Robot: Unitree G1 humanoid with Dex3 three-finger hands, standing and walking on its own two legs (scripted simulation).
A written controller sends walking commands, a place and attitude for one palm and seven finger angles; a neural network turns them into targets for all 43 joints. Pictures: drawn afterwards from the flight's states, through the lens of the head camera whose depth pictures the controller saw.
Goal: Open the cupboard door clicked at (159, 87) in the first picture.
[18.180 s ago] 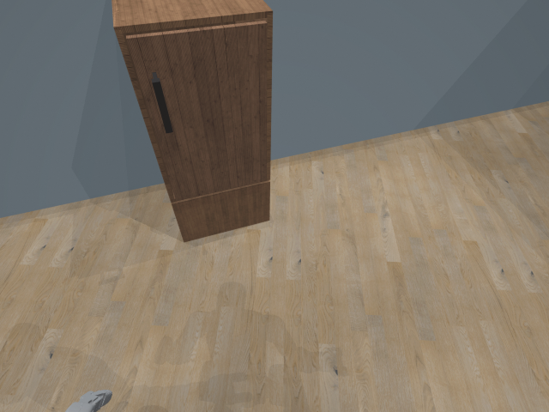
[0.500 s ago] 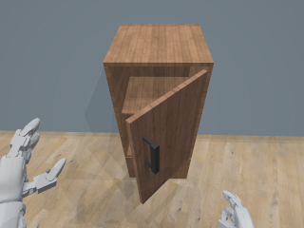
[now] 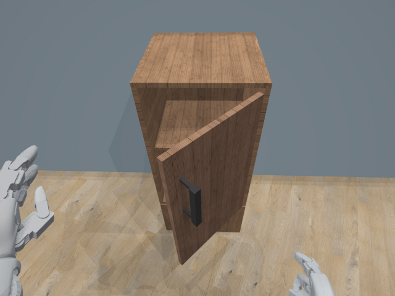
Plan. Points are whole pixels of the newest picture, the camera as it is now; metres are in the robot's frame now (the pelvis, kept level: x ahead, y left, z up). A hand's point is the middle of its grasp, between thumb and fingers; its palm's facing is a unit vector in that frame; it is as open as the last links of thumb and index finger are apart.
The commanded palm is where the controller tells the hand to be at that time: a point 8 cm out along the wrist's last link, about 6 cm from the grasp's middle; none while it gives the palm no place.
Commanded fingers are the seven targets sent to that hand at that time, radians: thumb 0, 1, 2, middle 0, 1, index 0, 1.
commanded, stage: step back with the hand held close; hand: left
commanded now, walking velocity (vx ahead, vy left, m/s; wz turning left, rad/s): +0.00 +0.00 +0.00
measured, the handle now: (190, 202) +0.36 +0.08 -0.06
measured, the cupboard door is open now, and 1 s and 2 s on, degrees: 46 46 46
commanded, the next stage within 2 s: stop stepping back and stand still in 1.70 s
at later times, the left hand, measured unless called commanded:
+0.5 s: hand (37, 224) +0.16 +0.27 +0.15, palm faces +0.34 -0.77 -0.54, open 7.4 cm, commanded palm +0.11 +0.31 +0.17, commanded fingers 0.00 0.90 0.90 -0.20 -0.30 -0.20 -0.30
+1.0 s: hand out of the picture +0.08 +0.29 +0.15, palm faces +0.47 -0.74 -0.48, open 7.4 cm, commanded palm +0.01 +0.32 +0.17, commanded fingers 0.00 0.90 0.90 -0.20 -0.30 -0.20 -0.30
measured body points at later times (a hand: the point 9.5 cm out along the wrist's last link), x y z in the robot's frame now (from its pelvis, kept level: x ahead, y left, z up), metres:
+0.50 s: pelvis -0.03 +0.01 +0.00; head -0.01 +0.00 +0.45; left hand +0.14 +0.31 +0.18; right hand +0.15 -0.24 -0.09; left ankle -0.03 +0.11 -0.74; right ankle +0.00 -0.11 -0.74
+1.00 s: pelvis -0.11 +0.02 -0.02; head -0.09 +0.04 +0.43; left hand +0.05 +0.33 +0.18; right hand +0.07 -0.22 -0.09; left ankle -0.04 +0.11 -0.74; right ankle +0.00 -0.10 -0.74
